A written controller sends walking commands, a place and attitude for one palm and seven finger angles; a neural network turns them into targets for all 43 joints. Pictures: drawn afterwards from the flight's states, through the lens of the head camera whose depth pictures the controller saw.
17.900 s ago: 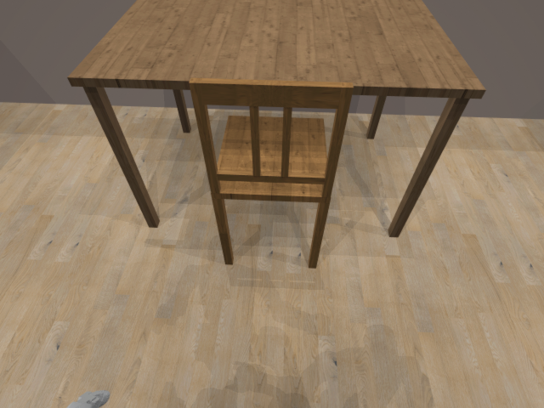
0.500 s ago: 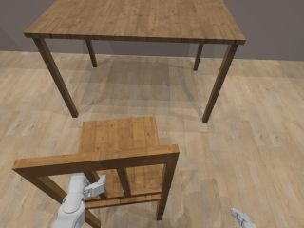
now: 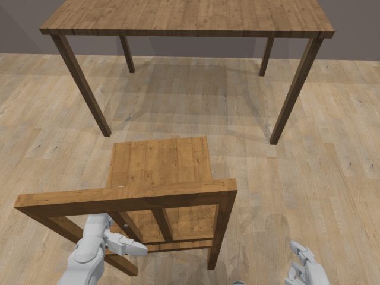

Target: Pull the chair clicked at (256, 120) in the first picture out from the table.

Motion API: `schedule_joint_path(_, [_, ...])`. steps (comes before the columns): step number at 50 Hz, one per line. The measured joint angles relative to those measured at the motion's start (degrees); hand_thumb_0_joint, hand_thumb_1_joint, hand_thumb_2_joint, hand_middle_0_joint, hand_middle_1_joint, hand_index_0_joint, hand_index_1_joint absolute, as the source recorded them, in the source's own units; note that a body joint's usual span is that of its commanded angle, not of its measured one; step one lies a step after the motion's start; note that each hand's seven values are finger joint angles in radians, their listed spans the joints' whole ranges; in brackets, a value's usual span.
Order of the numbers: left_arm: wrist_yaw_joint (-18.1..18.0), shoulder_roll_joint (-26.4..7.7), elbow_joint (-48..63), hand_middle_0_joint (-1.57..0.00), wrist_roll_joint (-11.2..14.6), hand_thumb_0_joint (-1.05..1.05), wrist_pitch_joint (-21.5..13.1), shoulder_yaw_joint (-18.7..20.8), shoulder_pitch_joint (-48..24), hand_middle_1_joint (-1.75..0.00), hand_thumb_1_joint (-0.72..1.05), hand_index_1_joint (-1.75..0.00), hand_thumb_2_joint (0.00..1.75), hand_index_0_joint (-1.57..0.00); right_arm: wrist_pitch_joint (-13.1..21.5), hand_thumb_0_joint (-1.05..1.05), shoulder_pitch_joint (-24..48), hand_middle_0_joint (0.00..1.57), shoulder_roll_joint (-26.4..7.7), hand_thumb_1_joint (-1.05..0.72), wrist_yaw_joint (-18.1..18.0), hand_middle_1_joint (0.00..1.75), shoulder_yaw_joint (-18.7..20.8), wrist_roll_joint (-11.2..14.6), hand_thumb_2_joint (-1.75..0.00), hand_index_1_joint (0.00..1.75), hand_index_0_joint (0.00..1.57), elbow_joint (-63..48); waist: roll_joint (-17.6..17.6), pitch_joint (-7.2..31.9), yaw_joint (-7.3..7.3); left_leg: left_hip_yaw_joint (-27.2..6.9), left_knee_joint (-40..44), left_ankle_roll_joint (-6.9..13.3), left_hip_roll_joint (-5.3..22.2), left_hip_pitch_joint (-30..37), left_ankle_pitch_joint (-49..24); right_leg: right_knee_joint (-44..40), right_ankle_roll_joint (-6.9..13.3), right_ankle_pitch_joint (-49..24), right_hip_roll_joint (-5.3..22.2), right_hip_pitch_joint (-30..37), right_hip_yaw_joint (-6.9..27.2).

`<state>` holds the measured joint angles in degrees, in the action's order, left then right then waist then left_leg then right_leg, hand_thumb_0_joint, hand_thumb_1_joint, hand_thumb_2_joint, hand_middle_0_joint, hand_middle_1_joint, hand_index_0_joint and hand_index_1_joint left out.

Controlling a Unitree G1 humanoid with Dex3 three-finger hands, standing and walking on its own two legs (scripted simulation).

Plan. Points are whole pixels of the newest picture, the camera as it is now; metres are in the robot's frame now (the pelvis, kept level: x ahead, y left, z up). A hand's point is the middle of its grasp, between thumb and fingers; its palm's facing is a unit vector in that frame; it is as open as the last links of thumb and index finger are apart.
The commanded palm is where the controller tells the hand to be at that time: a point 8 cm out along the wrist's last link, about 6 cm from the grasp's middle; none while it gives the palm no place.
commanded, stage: open the thumb and straighten the fingers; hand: left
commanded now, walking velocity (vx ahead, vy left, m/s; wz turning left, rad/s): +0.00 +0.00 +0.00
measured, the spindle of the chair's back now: (128, 226) +0.26 +0.16 -0.08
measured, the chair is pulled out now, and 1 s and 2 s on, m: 0.60 0.60 0.60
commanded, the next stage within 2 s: draw the fingers out of the gap in 0.12 s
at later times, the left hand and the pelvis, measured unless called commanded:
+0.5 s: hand (116, 252) +0.20 +0.17 -0.04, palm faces +0.10 -0.98 -0.19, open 17.5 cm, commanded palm +0.17 +0.22 -0.02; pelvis +0.00 +0.00 -0.01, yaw +1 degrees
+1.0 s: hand out of the picture +0.13 +0.16 -0.03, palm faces +0.12 -0.98 -0.18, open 17.5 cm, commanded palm +0.09 +0.22 -0.02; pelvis -0.01 +0.00 -0.02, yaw +2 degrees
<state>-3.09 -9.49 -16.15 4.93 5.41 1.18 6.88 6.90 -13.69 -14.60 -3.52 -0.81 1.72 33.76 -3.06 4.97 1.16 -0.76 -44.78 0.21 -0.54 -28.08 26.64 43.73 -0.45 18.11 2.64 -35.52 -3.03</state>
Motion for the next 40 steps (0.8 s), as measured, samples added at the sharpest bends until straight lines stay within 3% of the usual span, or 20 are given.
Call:
schedule_joint_path(6, [0.3,-0.85,3.23,-0.07,0.38,-0.01,1.07,0.27,1.6,-0.21,-0.53,-0.2,0.2,-0.07,0.61,0.01,-0.43,0.2,-0.44,-0.9,-0.36,0.3,0.07,-0.02,-0.9,0.3,0.21,-0.84,-0.33,0.42,0.21,-0.71,-1.21,-0.21,0.18,-0.82,0.81,0.9,0.17,0.84,-0.06,-0.46,-0.72])
schedule_joint_path(12, [0.55,-0.75,6.03,-0.02,0.33,-0.01,2.32,-0.25,3.88,-0.07,-0.54,-0.06,0.2,-0.03,0.8,0.01,-0.89,0.2,-0.84,-0.9,-0.38,0.3,0.11,-0.13,-0.9,0.3,0.21,-1.51,-0.35,1.03,0.43,-1.05,-2.12,-0.31,0.24,-1.53,1.4,1.74,0.27,1.48,-0.06,-1.05,-1.05])
schedule_joint_path(24, [0.25,-1.39,15.46,-0.01,0.3,-0.01,2.36,-0.62,16.02,-0.01,-0.54,0.0,0.2,-0.01,1.51,0.02,-1.49,0.2,-0.05,-0.9,-0.85,0.3,0.48,0.06,-0.9,0.3,0.21,-3.22,-0.39,1.99,0.41,-1.51,-4.38,-0.37,0.37,-2.68,2.53,3.57,0.35,2.47,-0.09,-1.9,-1.49])
schedule_joint_path(40, [0.2,-1.18,23.62,0.0,-0.49,-0.01,2.68,-2.94,25.07,0.0,-0.54,0.0,0.2,-0.01,2.97,0.02,-0.32,0.2,1.42,-0.9,-1.83,0.3,0.1,0.15,-0.9,0.3,0.21,-4.13,-0.43,2.98,-0.3,-2.24,-8.38,-0.23,-0.12,-5.23,3.58,6.68,0.25,3.28,0.52,-3.77,-2.1])
